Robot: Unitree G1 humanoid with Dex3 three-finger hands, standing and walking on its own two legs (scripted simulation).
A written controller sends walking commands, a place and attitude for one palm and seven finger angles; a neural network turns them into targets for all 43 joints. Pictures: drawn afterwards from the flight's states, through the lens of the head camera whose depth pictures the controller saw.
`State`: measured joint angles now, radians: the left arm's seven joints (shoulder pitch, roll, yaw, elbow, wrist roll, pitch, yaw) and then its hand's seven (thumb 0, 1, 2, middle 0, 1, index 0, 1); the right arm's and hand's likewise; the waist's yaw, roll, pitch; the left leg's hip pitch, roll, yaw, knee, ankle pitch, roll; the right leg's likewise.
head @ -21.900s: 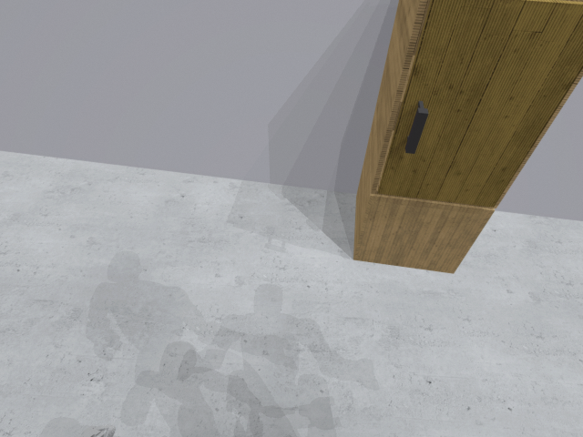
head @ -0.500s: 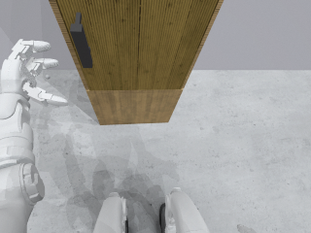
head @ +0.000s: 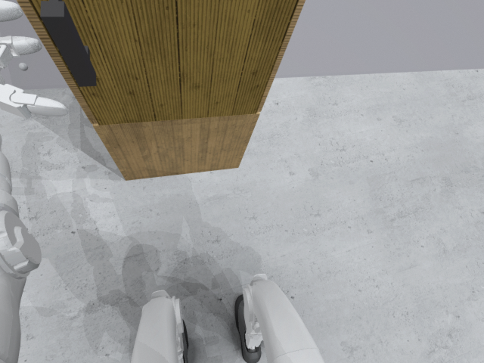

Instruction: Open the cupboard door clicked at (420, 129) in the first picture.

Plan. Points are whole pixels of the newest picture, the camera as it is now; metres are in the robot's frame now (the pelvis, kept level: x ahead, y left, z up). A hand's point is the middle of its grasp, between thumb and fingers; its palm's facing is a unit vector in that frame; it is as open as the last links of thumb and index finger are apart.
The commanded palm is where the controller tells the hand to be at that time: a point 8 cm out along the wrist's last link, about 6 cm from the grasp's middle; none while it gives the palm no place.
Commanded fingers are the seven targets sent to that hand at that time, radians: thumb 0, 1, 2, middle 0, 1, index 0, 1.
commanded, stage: move the hooked fingers beside the handle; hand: left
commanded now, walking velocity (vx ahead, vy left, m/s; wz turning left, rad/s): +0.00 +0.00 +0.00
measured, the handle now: (72, 36) +0.59 +0.19 +0.07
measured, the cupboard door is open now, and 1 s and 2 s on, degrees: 0 0 0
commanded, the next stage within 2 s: slide the fingers in behind the handle in 0.64 s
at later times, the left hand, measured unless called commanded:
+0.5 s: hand (33, 70) +0.53 +0.24 +0.06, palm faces +0.06 -1.00 -0.02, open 14.0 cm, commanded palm +0.52 +0.27 +0.06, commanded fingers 0.00 -0.50 0.30 -0.30 -1.20 -0.30 -1.20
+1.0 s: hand (43, 71) +0.54 +0.23 +0.05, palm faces +0.05 -1.00 -0.01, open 14.0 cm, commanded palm +0.52 +0.25 +0.06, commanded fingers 0.00 -0.50 0.30 -0.30 -1.20 -0.30 -1.20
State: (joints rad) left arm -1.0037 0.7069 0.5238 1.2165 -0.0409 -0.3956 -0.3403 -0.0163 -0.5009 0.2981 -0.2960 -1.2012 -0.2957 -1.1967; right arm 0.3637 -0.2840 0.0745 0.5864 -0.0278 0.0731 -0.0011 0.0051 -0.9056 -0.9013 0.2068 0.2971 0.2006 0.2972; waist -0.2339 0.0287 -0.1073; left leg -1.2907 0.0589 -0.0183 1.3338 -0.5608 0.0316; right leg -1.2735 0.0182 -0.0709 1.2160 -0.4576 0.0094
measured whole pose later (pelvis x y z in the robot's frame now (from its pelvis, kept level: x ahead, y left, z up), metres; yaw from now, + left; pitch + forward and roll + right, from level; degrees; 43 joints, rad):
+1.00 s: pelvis +0.01 +0.00 +0.01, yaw +1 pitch +29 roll -5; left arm -0.97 0.60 0.45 1.17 -0.05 -0.41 -0.28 -0.02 -0.50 0.30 -0.29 -1.20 -0.29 -1.20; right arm 0.35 -0.27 0.06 0.60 -0.03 0.09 0.01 0.00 -0.91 -0.90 0.21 0.30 0.20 0.30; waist -0.21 0.03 -0.12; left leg -1.26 0.05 -0.03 1.32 -0.56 0.03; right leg -1.24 0.01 -0.08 1.20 -0.47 0.01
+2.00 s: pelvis +0.01 +0.00 +0.01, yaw +2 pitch +29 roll -5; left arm -0.97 0.46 0.33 1.18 -0.06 -0.46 -0.10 -0.02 -0.50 0.30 -0.23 -1.21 -0.30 -1.20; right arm 0.36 -0.25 0.04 0.64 -0.06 0.08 0.05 0.00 -0.91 -0.90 0.21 0.30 0.20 0.30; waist -0.19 0.03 -0.13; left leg -1.24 0.03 -0.03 1.30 -0.56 0.03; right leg -1.21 0.00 -0.08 1.19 -0.48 0.01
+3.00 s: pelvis +0.01 +0.00 +0.01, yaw +1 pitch +28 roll -4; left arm -0.96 0.45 0.37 1.19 -0.04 -0.49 -0.12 0.00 0.58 0.76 -0.37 -1.31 -0.37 -1.31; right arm 0.35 -0.25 0.04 0.62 -0.05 0.09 0.04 0.00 -0.91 -0.90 0.21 0.30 0.20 0.30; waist -0.20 0.03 -0.13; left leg -1.22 0.04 -0.01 1.30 -0.56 0.03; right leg -1.22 0.01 -0.06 1.21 -0.47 0.01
